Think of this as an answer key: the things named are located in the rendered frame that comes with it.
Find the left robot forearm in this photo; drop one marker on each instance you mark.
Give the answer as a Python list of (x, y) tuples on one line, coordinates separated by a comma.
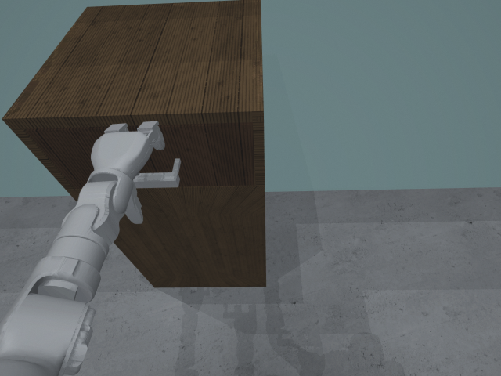
[(71, 268)]

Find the drawer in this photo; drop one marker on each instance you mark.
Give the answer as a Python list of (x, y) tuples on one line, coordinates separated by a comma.
[(218, 154)]

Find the left robot hand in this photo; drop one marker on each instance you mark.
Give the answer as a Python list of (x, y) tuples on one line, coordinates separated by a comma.
[(128, 152)]

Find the handle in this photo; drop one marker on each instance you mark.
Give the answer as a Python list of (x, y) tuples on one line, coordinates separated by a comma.
[(159, 179)]

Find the robot left upper arm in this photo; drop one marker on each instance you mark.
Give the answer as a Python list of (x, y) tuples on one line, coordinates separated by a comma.
[(48, 336)]

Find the cabinet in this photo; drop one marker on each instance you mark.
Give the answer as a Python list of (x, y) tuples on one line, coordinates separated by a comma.
[(175, 63)]

